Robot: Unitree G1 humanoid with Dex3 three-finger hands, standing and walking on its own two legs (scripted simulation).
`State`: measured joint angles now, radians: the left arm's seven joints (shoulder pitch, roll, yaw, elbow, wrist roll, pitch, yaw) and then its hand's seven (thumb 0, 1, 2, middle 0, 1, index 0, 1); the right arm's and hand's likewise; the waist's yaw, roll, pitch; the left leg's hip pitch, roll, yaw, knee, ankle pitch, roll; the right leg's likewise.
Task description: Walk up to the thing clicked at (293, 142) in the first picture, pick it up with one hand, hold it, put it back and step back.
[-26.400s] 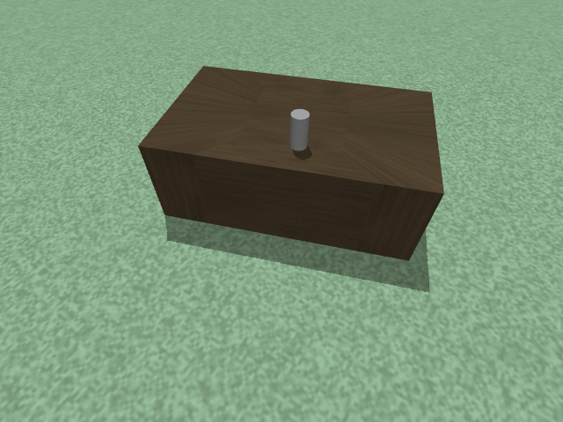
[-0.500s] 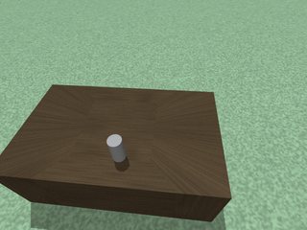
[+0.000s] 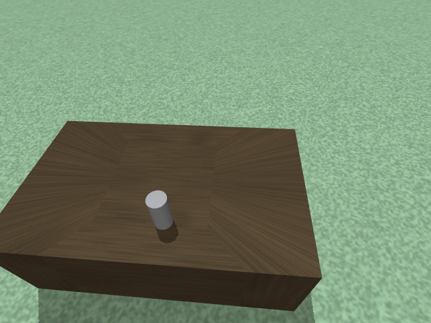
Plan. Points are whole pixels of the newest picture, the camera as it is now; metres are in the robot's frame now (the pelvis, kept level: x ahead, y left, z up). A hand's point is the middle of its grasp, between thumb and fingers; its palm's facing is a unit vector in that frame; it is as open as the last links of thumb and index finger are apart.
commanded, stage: stand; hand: left
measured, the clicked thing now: (160, 210) +0.52 +0.21 -0.29
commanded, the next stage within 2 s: step back in 0.38 s
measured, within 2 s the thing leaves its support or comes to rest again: neither
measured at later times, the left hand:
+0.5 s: hand out of the picture +0.07 +0.27 -0.16, palm faces +0.01 -0.93 -0.37, open 7.4 cm
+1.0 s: hand out of the picture +0.00 +0.34 -0.18, palm faces -0.09 -0.92 -0.38, open 7.4 cm
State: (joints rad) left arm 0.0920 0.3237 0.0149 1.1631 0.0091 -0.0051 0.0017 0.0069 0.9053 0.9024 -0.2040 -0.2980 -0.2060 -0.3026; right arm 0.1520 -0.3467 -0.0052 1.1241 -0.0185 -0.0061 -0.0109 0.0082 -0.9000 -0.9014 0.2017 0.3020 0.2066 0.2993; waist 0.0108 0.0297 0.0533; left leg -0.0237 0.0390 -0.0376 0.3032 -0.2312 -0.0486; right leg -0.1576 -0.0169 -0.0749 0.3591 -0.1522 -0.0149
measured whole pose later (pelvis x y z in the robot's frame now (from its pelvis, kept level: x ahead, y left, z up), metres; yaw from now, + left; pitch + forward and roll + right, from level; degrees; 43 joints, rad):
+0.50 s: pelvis -0.02 +0.01 -0.01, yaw -1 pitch -2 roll +0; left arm 0.08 0.33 0.06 1.07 0.00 0.01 0.00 0.01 0.90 0.90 -0.21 -0.30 -0.21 -0.30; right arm 0.10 -0.38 -0.03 1.05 0.00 0.03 0.00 0.01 -0.90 -0.90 0.20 0.30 0.21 0.30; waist 0.01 0.02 0.13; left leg -0.23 0.00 -0.04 0.69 -0.41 0.01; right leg -0.25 -0.03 -0.05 0.43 -0.15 -0.02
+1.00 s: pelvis -0.11 +0.07 -0.02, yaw -4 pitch -2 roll -1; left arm 0.12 0.39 0.07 0.90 0.01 0.07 0.02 0.01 0.91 0.90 -0.20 -0.30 -0.21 -0.30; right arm 0.13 -0.34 -0.05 0.88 -0.02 0.02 -0.02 0.01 -0.90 -0.90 0.21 0.30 0.21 0.30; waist 0.00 -0.02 0.21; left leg -0.30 -0.01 0.06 0.60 -0.27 0.06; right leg -0.34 0.06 0.12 0.95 -0.50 0.03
